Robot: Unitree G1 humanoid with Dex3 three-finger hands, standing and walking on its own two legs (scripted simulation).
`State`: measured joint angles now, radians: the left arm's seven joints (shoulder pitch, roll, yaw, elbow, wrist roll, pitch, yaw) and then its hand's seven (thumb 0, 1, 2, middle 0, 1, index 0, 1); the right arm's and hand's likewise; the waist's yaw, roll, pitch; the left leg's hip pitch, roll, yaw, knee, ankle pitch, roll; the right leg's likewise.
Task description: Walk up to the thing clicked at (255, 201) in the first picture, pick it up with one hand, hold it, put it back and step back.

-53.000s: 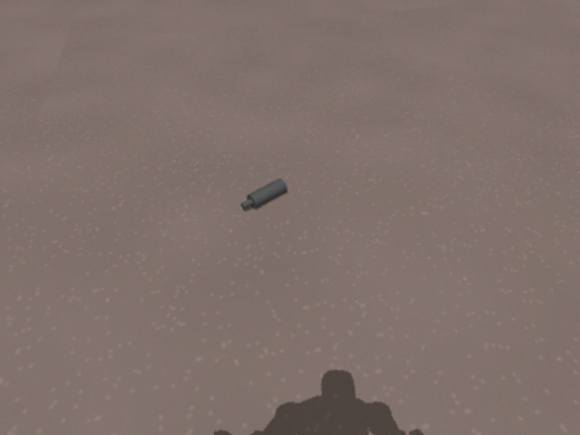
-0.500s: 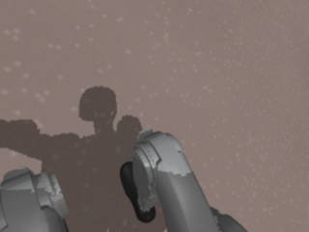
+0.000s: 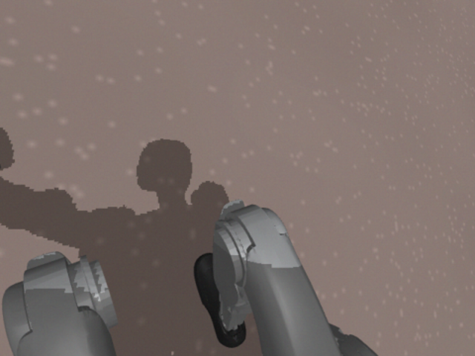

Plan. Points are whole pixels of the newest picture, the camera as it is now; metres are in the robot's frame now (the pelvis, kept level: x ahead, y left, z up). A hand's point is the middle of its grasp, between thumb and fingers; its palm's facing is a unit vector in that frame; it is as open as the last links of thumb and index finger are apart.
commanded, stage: withdraw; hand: left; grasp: from above
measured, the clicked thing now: out of the picture +0.46 +0.39 -0.27
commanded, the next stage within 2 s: home in 0.70 s
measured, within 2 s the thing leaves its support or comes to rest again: neither
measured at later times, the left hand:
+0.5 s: hand out of the picture +0.42 +0.37 -0.08, palm faces -0.51 -0.15 -0.85, open 14.0 cm
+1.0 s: hand out of the picture +0.46 +0.38 -0.08, palm faces -0.34 -0.12 -0.93, open 13.0 cm
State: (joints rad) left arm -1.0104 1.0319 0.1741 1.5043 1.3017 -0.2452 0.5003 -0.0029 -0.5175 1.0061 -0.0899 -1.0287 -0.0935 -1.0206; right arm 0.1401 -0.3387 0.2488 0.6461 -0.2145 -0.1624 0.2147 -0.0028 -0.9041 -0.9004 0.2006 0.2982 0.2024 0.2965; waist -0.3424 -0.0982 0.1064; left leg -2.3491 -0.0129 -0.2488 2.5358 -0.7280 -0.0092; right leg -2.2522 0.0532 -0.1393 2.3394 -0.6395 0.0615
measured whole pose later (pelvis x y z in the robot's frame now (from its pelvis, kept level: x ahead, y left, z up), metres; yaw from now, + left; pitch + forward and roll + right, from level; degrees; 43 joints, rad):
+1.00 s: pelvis +0.00 +0.00 +0.03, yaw +5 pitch +35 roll -9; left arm -1.01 0.86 0.14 1.34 1.18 -0.15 0.27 0.00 -0.28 0.91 -0.20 -0.79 -0.19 -0.79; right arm 0.20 -0.26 0.10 0.68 -0.11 -0.02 0.14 0.00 -0.90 -0.90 0.20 0.30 0.20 0.30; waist -0.26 0.03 -0.06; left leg -2.32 -0.01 -0.14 2.37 -0.68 0.00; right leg -2.25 0.02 -0.05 2.26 -0.64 0.07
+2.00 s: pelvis +0.06 +0.00 +0.38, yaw +14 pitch +14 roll -3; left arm 0.37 0.23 0.06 -0.01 -0.07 0.45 0.06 0.01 0.90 0.90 -0.21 -0.30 -0.21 -0.30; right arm 0.31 -0.22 0.05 0.53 0.04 -0.16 -0.16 0.01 -0.90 -0.90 0.20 0.30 0.20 0.30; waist -0.08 0.05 -0.18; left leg -0.88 0.03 -0.08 1.15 -0.51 -0.02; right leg -0.84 0.01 -0.05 1.07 -0.47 0.02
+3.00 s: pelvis +0.07 +0.00 +0.41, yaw +14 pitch +9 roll -3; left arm 0.49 0.22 0.03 -0.12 -0.06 0.45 0.01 0.01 0.90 0.90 -0.20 -0.30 -0.20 -0.30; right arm 0.30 -0.22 0.03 0.54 0.01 -0.26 -0.18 0.01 -0.90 -0.90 0.20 0.30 0.20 0.30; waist -0.05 0.05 -0.16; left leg -0.69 0.03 -0.07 1.01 -0.49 -0.02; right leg -0.65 0.00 -0.04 0.94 -0.45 0.02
